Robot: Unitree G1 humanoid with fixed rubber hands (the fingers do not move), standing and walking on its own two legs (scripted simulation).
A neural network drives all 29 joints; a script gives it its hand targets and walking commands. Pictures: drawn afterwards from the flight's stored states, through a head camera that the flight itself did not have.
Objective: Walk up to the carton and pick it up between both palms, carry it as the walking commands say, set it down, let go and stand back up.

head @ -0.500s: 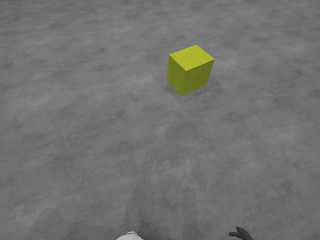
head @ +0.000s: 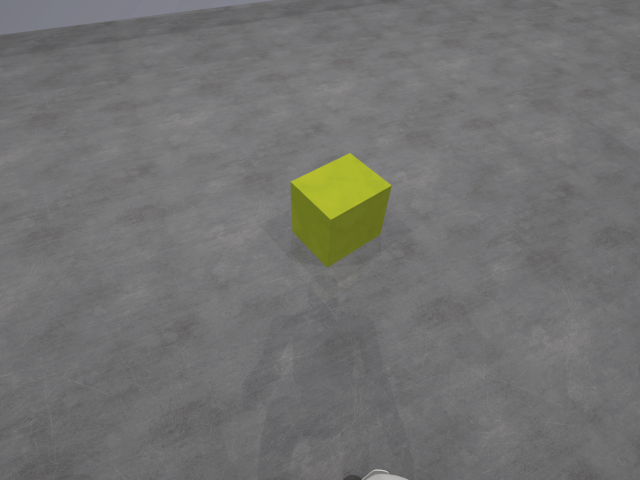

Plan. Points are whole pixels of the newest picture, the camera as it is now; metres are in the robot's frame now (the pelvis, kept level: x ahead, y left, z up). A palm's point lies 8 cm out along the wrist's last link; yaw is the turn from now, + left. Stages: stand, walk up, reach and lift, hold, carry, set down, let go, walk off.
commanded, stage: walk up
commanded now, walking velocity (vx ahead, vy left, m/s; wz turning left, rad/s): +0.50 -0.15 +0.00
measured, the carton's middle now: (338, 210) +1.12 -0.18 -0.61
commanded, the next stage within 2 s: none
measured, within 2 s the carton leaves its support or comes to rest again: neither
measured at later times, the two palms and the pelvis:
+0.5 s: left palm out of the picture +0.15 +0.24 -0.11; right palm (404, 294) +0.43 -0.17 -0.10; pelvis +0.28 +0.04 +0.02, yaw -2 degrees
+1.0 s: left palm (170, 212) +0.64 +0.25 -0.10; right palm (409, 307) +0.38 -0.17 -0.07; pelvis +0.52 +0.04 +0.05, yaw +1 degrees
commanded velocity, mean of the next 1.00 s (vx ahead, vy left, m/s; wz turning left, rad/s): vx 0.50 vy -0.08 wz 0.00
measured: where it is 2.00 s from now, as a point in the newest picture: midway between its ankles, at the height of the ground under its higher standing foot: (294, 287)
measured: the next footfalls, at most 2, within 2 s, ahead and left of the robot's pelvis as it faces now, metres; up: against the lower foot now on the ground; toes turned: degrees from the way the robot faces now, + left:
left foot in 0.54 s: +0.47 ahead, +0.16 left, +0.00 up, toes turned +7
right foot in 1.16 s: +0.76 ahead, -0.13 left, +0.00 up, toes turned -10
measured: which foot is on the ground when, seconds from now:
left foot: up 0.00-0.52, down 0.54-1.00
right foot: down 0.00-0.54, up 0.56-1.00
